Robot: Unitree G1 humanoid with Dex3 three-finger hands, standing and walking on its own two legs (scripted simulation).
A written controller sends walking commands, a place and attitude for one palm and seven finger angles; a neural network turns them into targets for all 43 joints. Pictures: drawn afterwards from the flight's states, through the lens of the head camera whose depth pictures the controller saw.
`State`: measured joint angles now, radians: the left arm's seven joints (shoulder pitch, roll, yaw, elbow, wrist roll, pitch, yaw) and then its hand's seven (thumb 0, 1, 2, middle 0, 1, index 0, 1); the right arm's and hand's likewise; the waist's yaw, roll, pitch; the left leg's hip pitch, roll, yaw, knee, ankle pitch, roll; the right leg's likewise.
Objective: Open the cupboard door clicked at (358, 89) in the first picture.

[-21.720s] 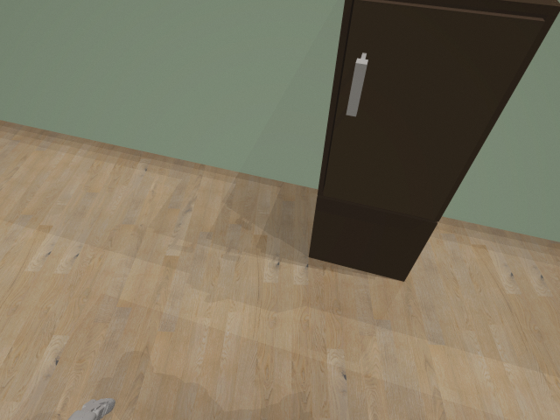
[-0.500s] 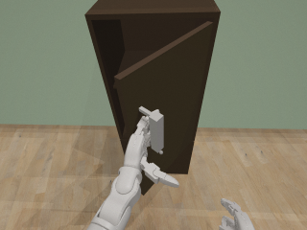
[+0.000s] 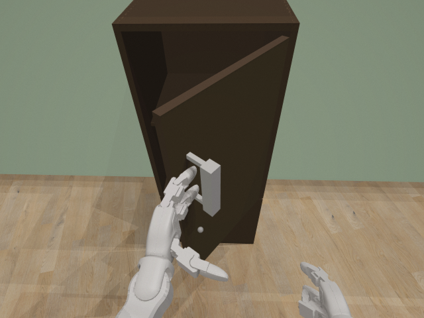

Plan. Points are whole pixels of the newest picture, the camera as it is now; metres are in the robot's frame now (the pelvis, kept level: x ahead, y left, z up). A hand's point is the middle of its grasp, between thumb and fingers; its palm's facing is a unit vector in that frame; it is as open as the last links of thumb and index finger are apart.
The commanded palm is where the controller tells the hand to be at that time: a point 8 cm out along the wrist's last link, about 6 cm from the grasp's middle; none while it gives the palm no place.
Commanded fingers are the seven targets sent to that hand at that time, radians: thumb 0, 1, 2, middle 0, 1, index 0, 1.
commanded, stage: slide the hand sideways off the handle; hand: left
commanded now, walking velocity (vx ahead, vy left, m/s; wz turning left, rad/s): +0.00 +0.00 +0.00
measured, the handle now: (202, 184) +0.34 +0.04 +0.10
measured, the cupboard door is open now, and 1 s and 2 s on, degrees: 52 50 50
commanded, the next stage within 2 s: draw the hand back to the body in 0.44 s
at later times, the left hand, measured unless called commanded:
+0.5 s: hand (153, 263) +0.19 +0.10 +0.09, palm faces +0.02 -1.00 -0.02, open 16.3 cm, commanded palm +0.17 +0.15 +0.09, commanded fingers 0.00 -0.50 0.30 -0.15 -0.30 -0.15 -0.30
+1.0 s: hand (113, 255) +0.19 +0.16 +0.12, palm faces -0.02 -1.00 -0.06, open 16.3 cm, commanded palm +0.16 +0.22 +0.13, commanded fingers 0.00 -0.36 0.36 -0.16 -0.30 -0.16 -0.30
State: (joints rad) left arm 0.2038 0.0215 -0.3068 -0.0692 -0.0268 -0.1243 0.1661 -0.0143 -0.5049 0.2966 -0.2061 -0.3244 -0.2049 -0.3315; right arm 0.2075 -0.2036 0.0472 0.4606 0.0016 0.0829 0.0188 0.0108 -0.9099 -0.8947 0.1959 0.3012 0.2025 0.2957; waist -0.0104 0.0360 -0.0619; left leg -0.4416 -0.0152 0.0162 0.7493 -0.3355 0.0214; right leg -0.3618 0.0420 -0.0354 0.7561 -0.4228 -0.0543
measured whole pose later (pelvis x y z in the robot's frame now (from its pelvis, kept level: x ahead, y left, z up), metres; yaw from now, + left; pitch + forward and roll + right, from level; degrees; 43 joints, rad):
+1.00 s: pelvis +0.00 +0.02 +0.00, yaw +1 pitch +2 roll -1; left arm 0.53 0.21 -0.01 -0.43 -0.20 -0.07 -0.11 -0.01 -0.50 0.30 -0.16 -0.30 -0.15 -0.31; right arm 0.28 -0.24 0.06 0.46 0.04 -0.12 -0.05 0.01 -0.91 -0.89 0.20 0.30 0.20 0.30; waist 0.02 0.06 -0.10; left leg -0.48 -0.03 0.00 0.80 -0.36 0.04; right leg -0.37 0.03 -0.06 0.76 -0.44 -0.03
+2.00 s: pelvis +0.03 +0.02 +0.03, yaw +0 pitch -3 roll +0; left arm 0.48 0.33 0.31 -0.38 -0.08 -0.06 0.10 0.01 0.86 0.88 -0.21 -0.30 -0.21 -0.31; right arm 0.19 -0.24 0.02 0.63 0.00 -0.06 -0.07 0.01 -0.91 -0.89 0.20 0.30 0.20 0.30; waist 0.06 0.05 0.00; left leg -0.15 -0.03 0.01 0.42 -0.22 0.04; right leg -0.04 0.03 -0.03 0.37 -0.27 -0.03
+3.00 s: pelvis -0.07 +0.04 +0.02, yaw +2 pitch +1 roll -2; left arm 0.56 0.43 0.44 -0.52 -0.03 -0.19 0.14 0.01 0.88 0.90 -0.22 -0.30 -0.21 -0.31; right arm 0.23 -0.21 0.01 0.56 0.00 -0.05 -0.08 0.01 -0.91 -0.89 0.20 0.30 0.21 0.30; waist 0.01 0.01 0.01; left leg -0.44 -0.05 0.01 0.53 -0.11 0.08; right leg -0.25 0.05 0.02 0.57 -0.34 -0.01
